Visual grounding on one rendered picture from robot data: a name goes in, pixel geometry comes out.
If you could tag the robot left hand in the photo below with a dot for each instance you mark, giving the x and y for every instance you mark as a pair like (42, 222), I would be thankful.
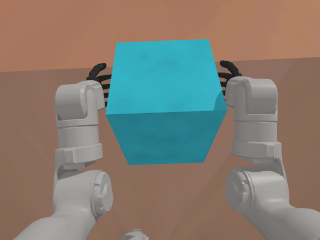
(92, 76)

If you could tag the robot right hand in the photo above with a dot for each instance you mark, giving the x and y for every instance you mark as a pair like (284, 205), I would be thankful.
(232, 68)

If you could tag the right robot forearm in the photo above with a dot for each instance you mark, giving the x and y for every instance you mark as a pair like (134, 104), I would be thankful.
(255, 104)

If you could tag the carton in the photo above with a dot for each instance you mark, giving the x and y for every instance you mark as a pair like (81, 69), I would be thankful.
(165, 103)

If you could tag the left robot upper arm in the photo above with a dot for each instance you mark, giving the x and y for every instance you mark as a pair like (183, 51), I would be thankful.
(79, 199)

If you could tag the left robot forearm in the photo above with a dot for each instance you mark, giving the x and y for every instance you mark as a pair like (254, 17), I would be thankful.
(76, 112)

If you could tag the right robot upper arm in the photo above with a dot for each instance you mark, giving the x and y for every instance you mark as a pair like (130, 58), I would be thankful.
(261, 195)

